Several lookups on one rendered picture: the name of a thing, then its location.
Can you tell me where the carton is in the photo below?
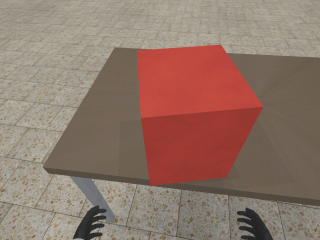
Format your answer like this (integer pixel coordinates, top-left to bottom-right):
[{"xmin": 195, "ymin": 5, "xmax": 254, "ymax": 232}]
[{"xmin": 137, "ymin": 44, "xmax": 263, "ymax": 186}]

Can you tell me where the table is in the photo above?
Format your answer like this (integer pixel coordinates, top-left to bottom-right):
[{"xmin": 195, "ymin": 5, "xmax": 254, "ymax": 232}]
[{"xmin": 43, "ymin": 47, "xmax": 320, "ymax": 223}]

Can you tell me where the robot right hand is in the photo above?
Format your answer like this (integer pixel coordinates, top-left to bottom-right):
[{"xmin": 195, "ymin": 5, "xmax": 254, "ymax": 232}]
[{"xmin": 237, "ymin": 207, "xmax": 273, "ymax": 240}]

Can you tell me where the robot left hand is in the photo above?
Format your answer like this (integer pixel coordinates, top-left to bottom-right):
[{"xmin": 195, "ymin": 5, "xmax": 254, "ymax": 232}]
[{"xmin": 73, "ymin": 205, "xmax": 107, "ymax": 240}]

